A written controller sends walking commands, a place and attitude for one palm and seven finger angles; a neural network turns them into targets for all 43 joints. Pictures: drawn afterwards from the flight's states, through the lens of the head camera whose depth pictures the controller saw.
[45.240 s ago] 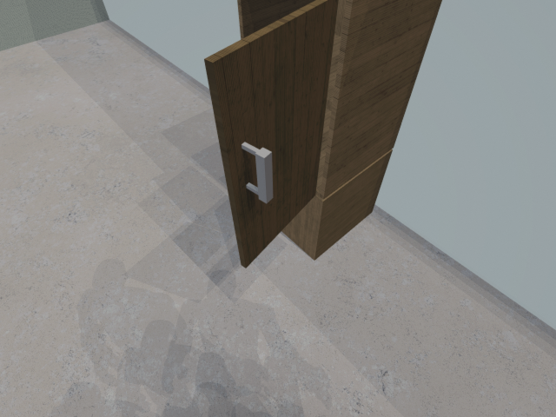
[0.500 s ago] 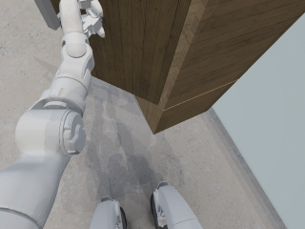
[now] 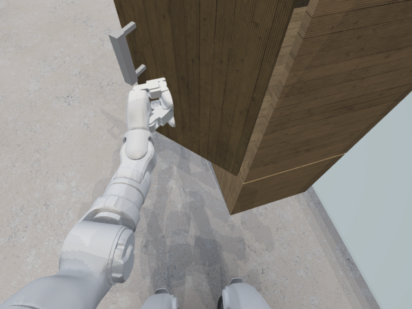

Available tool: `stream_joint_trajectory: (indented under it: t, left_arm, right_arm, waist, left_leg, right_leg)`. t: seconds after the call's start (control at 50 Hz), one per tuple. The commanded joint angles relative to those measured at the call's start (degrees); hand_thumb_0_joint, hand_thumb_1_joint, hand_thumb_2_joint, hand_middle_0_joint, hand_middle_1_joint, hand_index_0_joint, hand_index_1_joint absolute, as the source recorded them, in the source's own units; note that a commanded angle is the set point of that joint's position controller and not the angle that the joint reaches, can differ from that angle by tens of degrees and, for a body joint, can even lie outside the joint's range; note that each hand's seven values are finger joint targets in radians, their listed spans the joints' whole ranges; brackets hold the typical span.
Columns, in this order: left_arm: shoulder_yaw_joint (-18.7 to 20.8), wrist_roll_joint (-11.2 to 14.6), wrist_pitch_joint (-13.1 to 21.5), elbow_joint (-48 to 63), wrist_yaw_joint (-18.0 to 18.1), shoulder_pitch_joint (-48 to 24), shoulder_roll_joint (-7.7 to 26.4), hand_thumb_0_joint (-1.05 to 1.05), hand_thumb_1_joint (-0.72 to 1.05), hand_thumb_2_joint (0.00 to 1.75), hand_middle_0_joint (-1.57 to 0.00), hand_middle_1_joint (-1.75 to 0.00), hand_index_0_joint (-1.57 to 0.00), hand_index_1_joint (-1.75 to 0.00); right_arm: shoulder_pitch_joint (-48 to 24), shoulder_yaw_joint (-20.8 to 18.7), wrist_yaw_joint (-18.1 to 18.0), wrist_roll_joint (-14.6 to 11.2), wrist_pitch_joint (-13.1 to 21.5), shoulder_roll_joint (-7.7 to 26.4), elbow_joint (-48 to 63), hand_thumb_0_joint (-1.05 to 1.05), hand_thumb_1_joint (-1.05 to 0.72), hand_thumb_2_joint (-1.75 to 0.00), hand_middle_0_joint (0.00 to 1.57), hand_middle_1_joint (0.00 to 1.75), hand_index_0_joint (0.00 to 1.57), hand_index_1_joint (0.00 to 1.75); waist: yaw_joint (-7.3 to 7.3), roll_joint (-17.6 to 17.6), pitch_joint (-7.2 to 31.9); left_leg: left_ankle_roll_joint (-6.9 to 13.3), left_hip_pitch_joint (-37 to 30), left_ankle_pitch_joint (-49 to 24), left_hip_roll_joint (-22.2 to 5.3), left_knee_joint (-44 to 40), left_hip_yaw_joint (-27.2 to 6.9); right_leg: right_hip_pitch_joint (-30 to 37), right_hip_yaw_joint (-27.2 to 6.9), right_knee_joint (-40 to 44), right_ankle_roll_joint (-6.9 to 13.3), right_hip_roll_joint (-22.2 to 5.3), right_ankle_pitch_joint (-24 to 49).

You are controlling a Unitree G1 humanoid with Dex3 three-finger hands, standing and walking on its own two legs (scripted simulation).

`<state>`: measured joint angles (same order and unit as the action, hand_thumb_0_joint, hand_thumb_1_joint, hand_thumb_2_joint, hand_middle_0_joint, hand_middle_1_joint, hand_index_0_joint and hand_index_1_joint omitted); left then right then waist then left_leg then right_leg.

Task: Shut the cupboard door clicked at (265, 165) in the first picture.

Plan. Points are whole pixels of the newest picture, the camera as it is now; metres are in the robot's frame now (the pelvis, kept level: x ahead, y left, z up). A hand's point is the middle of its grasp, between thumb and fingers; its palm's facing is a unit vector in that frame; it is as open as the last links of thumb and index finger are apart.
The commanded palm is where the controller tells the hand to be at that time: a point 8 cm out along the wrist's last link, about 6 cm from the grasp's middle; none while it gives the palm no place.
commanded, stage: pull the fist back off the door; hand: left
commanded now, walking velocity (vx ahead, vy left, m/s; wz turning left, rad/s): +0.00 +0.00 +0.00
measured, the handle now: (130, 54) +0.64 +0.13 +0.07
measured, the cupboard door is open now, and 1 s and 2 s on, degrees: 40 40 40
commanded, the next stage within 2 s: draw the hand back to the body in 0.08 s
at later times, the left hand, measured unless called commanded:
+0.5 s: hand (139, 129) +0.41 +0.09 +0.11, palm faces +0.00 -1.00 -0.02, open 3.1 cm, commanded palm +0.37 +0.14 +0.12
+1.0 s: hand (36, 191) +0.29 +0.19 +0.16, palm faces +0.17 -0.95 -0.25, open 3.4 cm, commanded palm +0.24 +0.24 +0.18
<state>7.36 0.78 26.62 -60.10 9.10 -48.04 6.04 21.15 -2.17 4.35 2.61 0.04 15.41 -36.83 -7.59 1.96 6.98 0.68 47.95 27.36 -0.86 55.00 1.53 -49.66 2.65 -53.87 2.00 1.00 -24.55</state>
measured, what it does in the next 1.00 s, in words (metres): rises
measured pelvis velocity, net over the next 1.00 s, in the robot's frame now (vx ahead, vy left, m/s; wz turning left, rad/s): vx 0.01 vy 0.01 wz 0.01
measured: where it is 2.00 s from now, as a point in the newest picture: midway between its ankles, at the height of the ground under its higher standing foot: outside the picture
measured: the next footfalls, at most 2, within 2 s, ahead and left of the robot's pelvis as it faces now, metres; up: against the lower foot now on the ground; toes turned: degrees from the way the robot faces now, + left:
none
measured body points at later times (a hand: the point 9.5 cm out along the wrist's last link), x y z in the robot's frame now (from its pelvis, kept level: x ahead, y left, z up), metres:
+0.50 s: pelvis +0.00 +0.00 +0.03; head +0.06 -0.02 +0.47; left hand +0.40 +0.14 +0.11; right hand +0.04 -0.25 -0.11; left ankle -0.02 +0.11 -0.68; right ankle +0.00 -0.10 -0.68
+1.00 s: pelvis +0.01 +0.01 +0.06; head +0.00 -0.01 +0.51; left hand +0.27 +0.24 +0.18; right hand +0.22 -0.20 -0.02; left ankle -0.02 +0.11 -0.68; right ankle +0.00 -0.10 -0.68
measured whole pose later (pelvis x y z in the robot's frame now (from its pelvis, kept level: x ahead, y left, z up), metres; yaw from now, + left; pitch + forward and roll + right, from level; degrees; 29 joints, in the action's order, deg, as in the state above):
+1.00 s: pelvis +0.01 +0.01 +0.06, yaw +0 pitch -1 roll +0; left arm 3.0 3.2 3.1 1.3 3.6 5.5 14.7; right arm 8.4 2.9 -4.5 -1.7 -0.4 12.8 -32.1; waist 2.2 3.1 0.1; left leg 1.4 7.2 15.8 0.7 24.5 1.8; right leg -9.2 1.9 -24.5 0.9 0.4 -13.9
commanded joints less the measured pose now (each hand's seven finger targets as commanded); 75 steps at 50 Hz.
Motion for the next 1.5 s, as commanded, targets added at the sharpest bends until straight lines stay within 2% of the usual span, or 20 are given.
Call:
stream_joint_trajectory:
  t: [0.0, 0.04, 0.18, 0.26, 0.3, 0.34, 0.44, 0.48, 0.54, 0.68, 0.7, 0.8, 0.86, 0.94, 1.02, 1.16, 1.24, 1.38, 1.42, 1.48]
  left_arm:
    - [-0.9, 0.4, 3.5, 13.6, 0.5, -26.8, 4.3, 0.0, 0.9, 0.9, -1.3, -1.5, -1.3, -1.5]
    - [0.7, 0.3, 3.8, 13.9, 1.0, -27.7, 6.4, 0.0, 0.9, 0.9, -1.3, -1.5, -1.3, -1.5]
    - [-0.2, -0.1, 3.9, 9.0, -0.2, -27.1, 5.6, 0.0, 0.9, 0.9, -1.3, -1.5, -1.3, -1.5]
    - [3.4, 2.0, 2.8, 18.3, -2.3, -15.4, 9.3, 0.0, 0.9, 0.9, -1.3, -1.5, -1.3, -1.5]
    - [0.9, 3.0, 1.3, 23.7, -3.8, -10.7, 7.0, 0.0, 0.9, 0.9, -1.3, -1.5, -1.3, -1.5]
    - [0.8, 4.1, -0.7, 26.0, -4.6, -6.4, 7.5, 0.0, 0.9, 0.9, -1.3, -1.5, -1.3, -1.5]
    - [0.5, 6.3, -2.9, 39.1, -6.5, -0.7, 9.0, 0.0, 0.9, 0.9, -1.3, -1.5, -1.3, -1.5]
    - [-1.3, 6.6, -3.7, 41.9, -7.6, 2.8, 7.7, 0.0, 0.9, 0.9, -1.3, -1.5, -1.3, -1.5]
    - [-0.8, 7.4, -6.0, 43.7, -9.3, 9.5, 8.9, 0.0, 0.9, 0.9, -1.3, -1.5, -1.3, -1.5]
    - [0.6, 10.6, -11.5, 54.8, -13.5, 19.6, 11.3, 0.0, 0.9, 0.9, -1.16, -1.35, -1.16, -1.35]
    - [-3.1, 4.9, -12.6, 59.4, -10.3, 21.0, 14.8, 0.0, 0.9, 0.9, -1.13, -1.32, -1.13, -1.32]
    - [-2.3, 3.0, -17.3, 66.6, -5.9, 29.9, 14.7, 0.0, 0.9, 0.9, -1.0, -1.17, -1.0, -1.17]
    - [-0.6, 2.8, -18.9, 70.7, -5.2, 35.2, 15.9, 0.0, 0.9, 0.9, -0.92, -1.08, -0.92, -1.08]
    - [-0.1, 2.3, -20.2, 76.6, -4.7, 41.3, 15.9, 0.0, 0.9, 0.9, -0.81, -0.96, -0.81, -0.96]
    - [2.8, 2.1, -20.9, 82.7, -4.0, 47.8, 17.2, 0.0, 0.9, 0.9, -0.69, -0.84, -0.69, -0.84]
    - [9.5, 2.2, -21.1, 89.1, -3.3, 56.5, 21.0, 0.0, 0.9, 0.9, -0.5, -0.63, -0.5, -0.63]
    - [14.5, 2.6, -20.9, 89.7, -2.7, 64.2, 23.3, 0.0, 0.9, 0.9, -0.39, -0.51, -0.39, -0.51]
    - [21.9, 2.9, -19.1, 94.8, -1.9, 70.7, 27.1, 0.0, 0.9, 0.9, -0.2, -0.3, -0.2, -0.3]
    - [18.1, 2.6, -19.1, 92.8, -2.1, 69.6, 23.5, 0.0, 0.9, 0.9, -0.2, -0.3, -0.2, -0.3]
    - [17.7, 2.4, -18.8, 91.9, -1.8, 68.0, 23.6, 0.0, 0.9, 0.9, -0.2, -0.3, -0.2, -0.3]
  right_arm:
    - [8.4, -2.2, -1.0, -0.2, 0.4, 6.2, 2.7, 0.0, -0.9, -0.9, 0.2, 0.3, 0.2, 0.3]
    - [7.9, -2.0, -1.5, -0.1, 0.5, 6.2, 2.9, 0.0, -0.9, -0.9, 0.2, 0.3, 0.2, 0.3]
    - [5.9, -1.4, -1.8, -0.2, 0.7, 5.8, 2.7, 0.0, -0.9, -0.9, 0.2, 0.3, 0.2, 0.3]
    - [5.0, -1.3, -2.0, -1.1, 0.4, 5.9, 6.4, 0.0, -0.9, -0.9, 0.2, 0.3, 0.2, 0.3]
    - [4.1, -1.3, -2.0, -1.8, 0.3, 5.5, 7.7, 0.0, -0.9, -0.9, 0.2, 0.3, 0.2, 0.3]
    - [3.4, -1.1, -2.7, -2.4, 0.3, 5.8, 8.6, 0.0, -0.9, -0.9, 0.2, 0.3, 0.2, 0.3]
    - [0.2, -0.8, -4.2, -3.6, 1.6, 5.4, 9.3, 0.0, -0.9, -0.9, 0.2, 0.3, 0.2, 0.3]
    - [-1.4, -0.6, -4.6, -3.9, 2.3, 4.8, 9.0, 0.0, -0.9, -0.9, 0.2, 0.3, 0.2, 0.3]
    - [-3.6, -0.2, -5.2, -4.5, 3.2, 5.0, 9.3, 0.0, -0.9, -0.9, 0.2, 0.3, 0.2, 0.3]
    - [-9.7, 1.0, -6.4, -5.6, 4.8, 4.7, 11.7, 0.0, -0.9, -0.9, 0.2, 0.3, 0.2, 0.3]
    - [-12.2, 0.8, -7.5, -5.5, 3.2, 3.2, 11.9, 0.0, -0.9, -0.9, 0.2, 0.3, 0.2, 0.3]
    - [-14.5, 2.1, -9.4, -4.8, 1.5, 2.9, 11.8, 0.0, -0.9, -0.9, 0.2, 0.3, 0.2, 0.3]
    - [-15.6, 2.6, -9.7, -4.4, 1.2, 2.7, 12.0, 0.0, -0.9, -0.9, 0.2, 0.3, 0.2, 0.3]
    - [-16.4, 2.9, -9.3, -3.8, 1.8, 2.7, 12.0, 0.0, -0.9, -0.9, 0.2, 0.3, 0.2, 0.3]
    - [-16.6, 2.9, -8.9, -3.2, 2.2, 2.5, 12.4, 0.0, -0.9, -0.9, 0.2, 0.3, 0.2, 0.3]
    - [-17.4, 2.8, -8.6, -2.7, 2.9, 2.5, 12.2, 0.0, -0.9, -0.9, 0.2, 0.3, 0.2, 0.3]
    - [-17.2, 2.1, -8.6, -2.6, 3.9, 2.7, 11.4, 0.0, -0.9, -0.9, 0.2, 0.3, 0.2, 0.3]
    - [-16.6, 1.2, -8.4, -3.0, 5.7, 2.8, 10.5, 0.0, -0.9, -0.9, 0.2, 0.3, 0.2, 0.3]
    - [-16.4, 1.1, -8.5, -3.0, 6.3, 3.0, 10.0, 0.0, -0.9, -0.9, 0.2, 0.3, 0.2, 0.3]
    - [-16.1, 0.6, -8.9, -2.9, 7.0, 3.9, 9.6, 0.0, -0.9, -0.9, 0.2, 0.3, 0.2, 0.3]
  waist:
    - [-2.56, -2.6, 25.4]
    - [-2.2, -3.4, 25.4]
    - [-2.37, -3.7, 23.6]
    - [2.68, -2.5, 31.0]
    - [3.19, -3.2, 28.4]
    - [3.04, -6.9, 24.1]
    - [4.33, -5.0, 20.5]
    - [4.58, -3.4, 17.7]
    - [5.62, -2.6, 13.2]
    - [7.61, -3.6, 10.1]
    - [7.59, -4.3, 9.0]
    - [7.91, -2.3, 4.8]
    - [8.36, -1.7, 3.4]
    - [8.79, 2.3, 1.4]
    - [9.21, 0.7, 2.1]
    - [10.3, 1.9, -0.4]
    - [11.07, 0.3, -1.3]
    - [11.53, 2.9, -1.9]
    - [10.69, 2.2, -4.4]
    - [10.53, 0.0, -5.0]
  left_leg:
    - [0.7, -14.3, -22.8, 1.6, -4.1, -0.6]
    - [0.8, -13.0, -21.8, 1.9, -4.2, -0.5]
    - [0.7, -10.4, -17.7, 2.2, -4.3, -0.6]
    - [0.5, -15.6, -24.0, 2.0, -6.9, 0.2]
    - [0.6, -16.6, -23.9, 1.8, -8.7, 0.6]
    - [1.0, -16.2, -21.7, 1.6, -10.7, 0.7]
    - [1.2, -21.3, -20.2, 1.5, -15.0, 1.0]
    - [1.1, -23.2, -19.1, 1.3, -16.6, 0.9]
    - [1.0, -24.1, -16.5, 1.2, -19.0, 0.7]
    - [1.2, -27.9, -16.1, 1.2, -22.8, 0.3]
    - [1.4, -30.3, -16.6, 1.2, -25.8, 0.6]
    - [1.5, -37.2, -20.9, 0.6, -30.5, -0.1]
    - [1.5, -40.1, -24.0, 0.4, -32.7, 0.0]
    - [0.8, -42.9, -27.4, 0.0, -34.6, -0.5]
    - [0.3, -44.7, -33.0, -0.2, -34.9, -0.8]
    - [-0.3, -43.9, -33.7, -0.2, -35.3, -1.1]
    - [-0.3, -42.9, -34.0, -0.4, -35.0, -0.9]
    - [-0.6, -42.0, -34.3, -0.7, -34.7, -1.0]
    - [-0.4, -42.0, -31.8, -0.7, -35.1, -0.8]
    - [0.1, -41.9, -27.7, -0.6, -35.8, -0.9]
  right_leg:
    - [17.4, -1.7, 5.5, -1.3, 0.3, 29.0]
    - [18.8, -2.1, 5.3, -1.4, 0.2, 29.0]
    - [17.7, -2.5, 5.4, -1.4, -0.2, 25.5]
    - [25.6, -2.4, 5.9, -0.8, 0.1, 31.1]
    - [27.3, -2.1, 7.8, -0.8, 0.4, 31.5]
    - [28.9, -2.1, 10.1, -1.1, 0.5, 29.9]
    - [32.0, -2.2, 14.4, -1.2, 0.3, 27.3]
    - [31.3, -1.9, 15.8, -1.2, 0.3, 25.6]
    - [31.3, -1.7, 18.1, -1.0, 0.1, 21.0]
    - [35.4, -1.9, 21.5, -1.1, -0.6, 19.5]
    - [38.1, -4.8, 25.2, -1.4, -2.1, 18.1]
    - [41.7, -2.7, 29.0, -1.1, -1.6, 21.3]
    - [44.1, -2.2, 30.8, -1.1, -1.6, 23.8]
    - [45.6, -1.6, 32.6, -0.7, -1.2, 24.6]
    - [48.0, -0.8, 32.7, -0.8, -1.1, 28.4]
    - [48.3, -0.7, 33.6, -1.0, -1.3, 27.5]
    - [48.5, -0.6, 33.9, -1.1, -1.3, 27.6]
    - [48.0, -0.6, 33.6, -1.2, -1.5, 26.1]
    - [45.4, -0.4, 34.0, -1.4, -1.5, 23.9]
    - [44.7, -0.5, 34.4, -1.4, -1.5, 20.9]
